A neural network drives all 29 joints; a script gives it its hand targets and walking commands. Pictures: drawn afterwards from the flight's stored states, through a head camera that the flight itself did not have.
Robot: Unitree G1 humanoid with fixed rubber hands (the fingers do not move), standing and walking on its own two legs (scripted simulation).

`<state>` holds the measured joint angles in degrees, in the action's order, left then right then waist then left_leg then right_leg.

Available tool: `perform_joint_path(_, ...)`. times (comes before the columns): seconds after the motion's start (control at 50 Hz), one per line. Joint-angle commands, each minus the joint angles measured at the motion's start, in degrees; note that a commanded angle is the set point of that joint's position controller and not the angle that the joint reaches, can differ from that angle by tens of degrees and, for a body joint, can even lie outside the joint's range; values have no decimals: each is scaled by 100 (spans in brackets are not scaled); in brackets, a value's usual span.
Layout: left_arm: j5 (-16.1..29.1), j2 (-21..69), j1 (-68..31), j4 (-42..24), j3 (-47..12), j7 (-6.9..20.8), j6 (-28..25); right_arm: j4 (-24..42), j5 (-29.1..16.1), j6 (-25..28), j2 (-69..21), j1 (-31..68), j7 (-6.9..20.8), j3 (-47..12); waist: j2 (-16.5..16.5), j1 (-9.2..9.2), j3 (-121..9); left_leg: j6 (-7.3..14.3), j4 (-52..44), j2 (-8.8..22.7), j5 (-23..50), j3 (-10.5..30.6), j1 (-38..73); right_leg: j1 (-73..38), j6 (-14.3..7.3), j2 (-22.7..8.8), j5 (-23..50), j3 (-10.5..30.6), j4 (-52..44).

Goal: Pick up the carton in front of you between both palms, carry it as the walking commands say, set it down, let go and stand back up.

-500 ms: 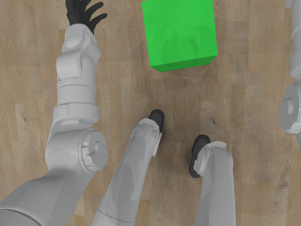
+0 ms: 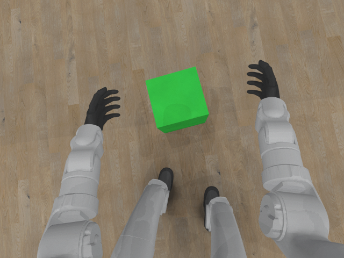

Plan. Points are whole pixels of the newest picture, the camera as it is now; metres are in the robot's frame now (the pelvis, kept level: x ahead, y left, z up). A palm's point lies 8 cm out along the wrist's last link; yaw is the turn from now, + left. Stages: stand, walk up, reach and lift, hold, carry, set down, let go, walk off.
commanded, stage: let go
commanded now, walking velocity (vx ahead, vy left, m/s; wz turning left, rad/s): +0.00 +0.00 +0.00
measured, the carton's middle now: (178, 104) +0.52 +0.12 -0.57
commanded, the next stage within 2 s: stand in 1.20 s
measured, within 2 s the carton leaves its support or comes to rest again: neither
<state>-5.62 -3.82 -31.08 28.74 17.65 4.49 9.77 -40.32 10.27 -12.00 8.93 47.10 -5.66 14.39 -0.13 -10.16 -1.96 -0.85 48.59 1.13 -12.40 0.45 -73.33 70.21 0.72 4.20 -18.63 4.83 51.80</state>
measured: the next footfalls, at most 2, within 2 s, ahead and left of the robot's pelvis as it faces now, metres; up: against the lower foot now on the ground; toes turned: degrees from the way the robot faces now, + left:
none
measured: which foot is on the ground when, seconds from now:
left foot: down 0.00-1.00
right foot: down 0.00-1.00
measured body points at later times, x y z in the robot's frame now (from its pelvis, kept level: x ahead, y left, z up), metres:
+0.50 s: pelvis +0.06 +0.01 +0.06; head +0.16 +0.00 +0.50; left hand +0.21 +0.26 -0.01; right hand +0.34 -0.17 -0.04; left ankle +0.07 +0.13 -0.66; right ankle +0.03 -0.12 -0.66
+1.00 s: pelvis +0.07 -0.01 +0.07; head +0.08 +0.00 +0.52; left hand +0.23 +0.24 +0.00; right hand +0.25 -0.23 +0.00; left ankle +0.07 +0.13 -0.66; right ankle +0.03 -0.12 -0.66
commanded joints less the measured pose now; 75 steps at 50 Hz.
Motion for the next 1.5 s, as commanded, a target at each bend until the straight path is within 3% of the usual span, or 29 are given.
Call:
perform_joint_path(0.0, 131, -899, 270, -491, -266, 185, -261, 1122, -83, 281, 128, 587, -259, -109, -672, -182, -4476, -94, -202, -375, 1840, -398, 3972, -2540, 211, 129, 1125, -328, -929)
perform_joint_path(0.1, 381, -1046, 1360, -508, -844, 315, -452, 1134, -241, 513, 47, -749, -243, -254, -346, -37, -3325, -92, -681, -278, 1381, -206, 4795, -2486, 118, 64, 206, -406, -1398)
perform_joint_path(0.26, 708, -1085, 3126, -1164, -1531, 146, -696, 1064, -476, 977, 305, -2579, -34, -486, 215, 141, -2387, -184, -1206, -184, 1848, 118, 6190, -2964, -58, 21, 170, -466, -1794)
perform_joint_path(0.38, 795, -1206, 3669, -1474, -1643, 47, -780, 1212, -535, 1153, 397, -3611, 122, -569, 73, 435, -1605, -163, -1600, -228, 1861, 156, 6553, -3933, -65, -55, 446, -437, -2257)
perform_joint_path(0.52, 747, -1293, 3959, -1159, -1521, -5, -826, 1457, -680, 1155, 437, -4617, 379, -796, -139, 711, -951, -105, -2002, -347, 1926, 87, 6676, -5131, 26, -180, 1308, -353, -2668)
perform_joint_path(0.66, 601, -1381, 4431, -873, -1381, -71, -785, 1761, -927, 1080, 575, -5526, 661, -1057, -119, 849, -681, -77, -2287, -434, 2320, 59, 7034, -5972, 114, -230, 2524, -262, -2924)
perform_joint_path(0.78, 543, -1452, 4416, -814, -1327, -89, -655, 2026, -1083, 941, 666, -5727, 838, -1169, -119, 893, -157, -20, -2478, -501, 1835, -7, 7144, -6078, 164, -291, 2519, -225, -3104)
perform_joint_path(0.82, 434, -1563, 4377, -993, -1352, -281, -283, 1865, -1216, 1093, 665, -5942, 693, -1254, -270, 923, -248, -9, -2292, -651, 1523, -78, 6909, -6291, 153, -354, 3077, -176, -2925)
perform_joint_path(0.9, 435, -1529, 4291, -1042, -1378, -359, -91, 1936, -1208, 996, 729, -5697, 684, -1290, -229, 857, 101, -10, -2287, -649, 1121, -79, 6818, -6021, 139, -345, 2448, -202, -2970)
perform_joint_path(1.08, 418, -1485, 4037, -1247, -1446, -387, 244, 1799, -1050, 729, 807, -5825, 719, -1124, -103, 1056, 449, -6, -2349, -541, 692, -72, 7148, -5784, -5, -271, 1309, -340, -3073)
perform_joint_path(1.18, 444, -1410, 3962, -1284, -1518, -386, 366, 1886, -1024, 658, 837, -5720, 783, -1107, -16, 1068, 505, -26, -2389, -479, 537, -35, 7225, -5791, -79, -238, 849, -425, -3099)
perform_joint_path(1.2, 351, -2090, 3830, -524, -1350, -573, -156, 1070, -691, 815, 1475, -5816, 580, -898, -967, 1042, 680, -44, -2322, -13, -86, 318, 6073, -5335, 43, -512, -280, -106, -2978)
perform_joint_path(1.24, 268, -2021, 4026, -332, -1347, -578, -541, 934, -653, 977, 1646, -5824, 519, -877, -426, 1098, 615, 85, -2442, 76, -1088, 499, 5827, -5269, -72, -548, -1085, 123, -2962)
perform_joint_path(1.28, 253, -1972, 4080, -162, -1319, -525, -728, 812, -679, 1094, 1575, -5671, 519, -906, 50, 1045, 544, 136, -2615, 145, -1529, 622, 5478, -5475, -124, -529, -890, 114, -2807)
perform_joint_path(1.32, 281, -2002, 4107, 40, -1303, -471, -841, 695, -725, 1161, 1572, -5533, 547, -920, 213, 990, 286, 183, -2646, 210, -1162, 677, 5472, -5823, -103, -526, -225, 51, -2654)
perform_joint_path(1.42, 326, -2179, 4131, 444, -1314, -537, -992, 379, -796, 1210, 1678, -5610, 515, -913, 199, 1056, -157, 226, -2238, 273, 817, 568, 6090, -6079, -63, -648, 1072, 125, -2596)
perform_joint_path(1.48, 349, -2251, 4172, 680, -1348, -577, -1014, 188, -807, 1207, 1766, -5674, 484, -922, 170, 1085, -232, 215, -2123, 307, 1514, 533, 6343, -6114, -45, -678, 1556, 117, -2586)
